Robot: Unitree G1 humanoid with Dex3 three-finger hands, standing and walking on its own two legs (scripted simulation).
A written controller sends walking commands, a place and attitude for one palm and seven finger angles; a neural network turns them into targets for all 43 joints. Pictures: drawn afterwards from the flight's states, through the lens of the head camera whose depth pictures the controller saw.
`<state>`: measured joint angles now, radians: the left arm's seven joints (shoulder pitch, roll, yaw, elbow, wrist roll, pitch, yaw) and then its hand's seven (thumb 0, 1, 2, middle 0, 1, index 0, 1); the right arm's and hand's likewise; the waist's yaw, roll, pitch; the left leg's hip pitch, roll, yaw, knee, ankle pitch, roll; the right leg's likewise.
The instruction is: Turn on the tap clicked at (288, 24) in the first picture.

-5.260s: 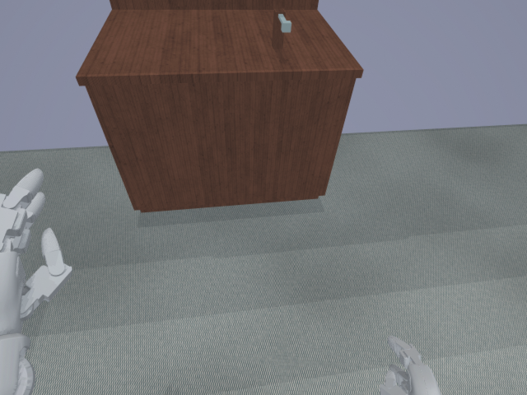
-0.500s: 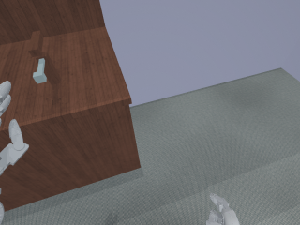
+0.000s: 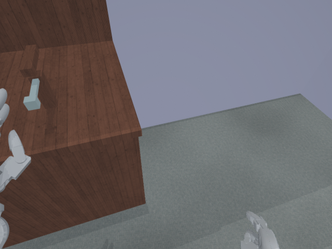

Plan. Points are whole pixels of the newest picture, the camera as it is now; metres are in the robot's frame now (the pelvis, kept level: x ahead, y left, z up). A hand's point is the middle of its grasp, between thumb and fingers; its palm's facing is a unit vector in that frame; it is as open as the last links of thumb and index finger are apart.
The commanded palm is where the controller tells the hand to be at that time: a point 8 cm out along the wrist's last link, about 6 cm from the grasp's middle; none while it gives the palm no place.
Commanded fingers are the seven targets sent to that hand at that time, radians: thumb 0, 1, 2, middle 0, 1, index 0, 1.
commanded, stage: come to a stop and stand still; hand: left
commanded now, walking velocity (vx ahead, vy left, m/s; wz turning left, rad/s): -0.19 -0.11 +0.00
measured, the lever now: (32, 102) +0.43 +0.38 +0.11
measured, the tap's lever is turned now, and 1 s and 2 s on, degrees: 0 0 0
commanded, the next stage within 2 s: look again from close up in 1.40 s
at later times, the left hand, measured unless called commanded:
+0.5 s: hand (34, 193) +0.17 +0.22 +0.16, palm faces +0.41 -0.82 -0.40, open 7.4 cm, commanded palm +0.12 +0.27 +0.18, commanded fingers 0.00 0.90 0.90 -0.20 -0.30 -0.20 -0.30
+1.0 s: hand (48, 215) +0.14 +0.19 +0.17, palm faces +0.34 -0.85 -0.41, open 7.4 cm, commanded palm +0.09 +0.24 +0.18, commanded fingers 0.00 0.90 0.90 -0.20 -0.30 -0.20 -0.30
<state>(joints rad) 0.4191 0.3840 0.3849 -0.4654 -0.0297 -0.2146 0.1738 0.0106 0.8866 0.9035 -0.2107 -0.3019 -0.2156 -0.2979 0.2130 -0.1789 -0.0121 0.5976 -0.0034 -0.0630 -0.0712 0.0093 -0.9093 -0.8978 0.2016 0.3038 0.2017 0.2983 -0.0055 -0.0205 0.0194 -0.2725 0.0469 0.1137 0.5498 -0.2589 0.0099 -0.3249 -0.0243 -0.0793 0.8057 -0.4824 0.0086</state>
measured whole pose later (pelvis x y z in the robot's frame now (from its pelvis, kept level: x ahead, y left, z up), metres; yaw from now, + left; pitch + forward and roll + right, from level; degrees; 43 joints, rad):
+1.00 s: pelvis -0.07 -0.04 +0.00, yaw +0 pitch +0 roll -1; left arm 0.52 0.36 0.32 -0.51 -0.04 -0.17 0.15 0.01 0.88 0.90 -0.21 -0.30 -0.22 -0.30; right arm 0.22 -0.21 0.01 0.63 0.00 -0.03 -0.06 0.01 -0.90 -0.90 0.21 0.30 0.21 0.30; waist -0.02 0.02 0.03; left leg -0.31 0.04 0.03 0.64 -0.33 -0.02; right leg -0.24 0.02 -0.10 0.49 -0.25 -0.05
